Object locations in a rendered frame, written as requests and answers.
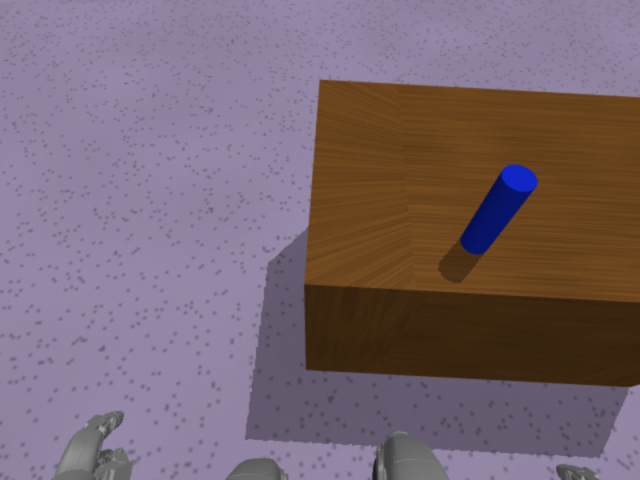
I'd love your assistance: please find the right robot hand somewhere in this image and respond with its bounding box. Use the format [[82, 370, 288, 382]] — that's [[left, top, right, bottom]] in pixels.
[[556, 464, 599, 480]]

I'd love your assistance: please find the left robot hand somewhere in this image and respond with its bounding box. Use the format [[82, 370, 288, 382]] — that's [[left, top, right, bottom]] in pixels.
[[54, 411, 134, 480]]

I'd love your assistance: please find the can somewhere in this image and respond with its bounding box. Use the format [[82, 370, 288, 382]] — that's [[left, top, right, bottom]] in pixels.
[[460, 165, 538, 255]]

